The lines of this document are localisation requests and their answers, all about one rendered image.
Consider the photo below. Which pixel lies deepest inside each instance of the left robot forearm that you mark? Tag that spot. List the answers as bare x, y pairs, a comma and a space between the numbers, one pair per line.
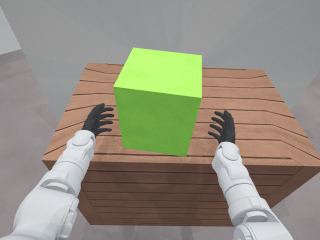
69, 170

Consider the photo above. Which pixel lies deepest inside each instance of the right robot forearm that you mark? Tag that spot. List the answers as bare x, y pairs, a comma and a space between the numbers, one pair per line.
245, 204

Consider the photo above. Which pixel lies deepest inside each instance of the left robot hand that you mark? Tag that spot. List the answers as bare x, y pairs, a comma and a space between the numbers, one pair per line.
92, 123

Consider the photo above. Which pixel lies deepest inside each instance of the right robot hand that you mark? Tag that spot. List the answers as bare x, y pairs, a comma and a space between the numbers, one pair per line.
227, 132

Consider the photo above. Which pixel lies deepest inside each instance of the carton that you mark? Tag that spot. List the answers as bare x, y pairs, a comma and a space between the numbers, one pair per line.
158, 96

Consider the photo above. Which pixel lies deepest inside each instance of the pedestal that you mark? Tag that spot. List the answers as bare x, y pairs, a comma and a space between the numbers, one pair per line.
130, 187

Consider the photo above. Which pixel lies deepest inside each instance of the robot right upper arm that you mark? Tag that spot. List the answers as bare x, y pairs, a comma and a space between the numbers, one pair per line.
261, 231

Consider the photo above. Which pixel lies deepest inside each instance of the robot left upper arm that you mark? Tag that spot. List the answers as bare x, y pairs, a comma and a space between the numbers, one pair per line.
48, 215

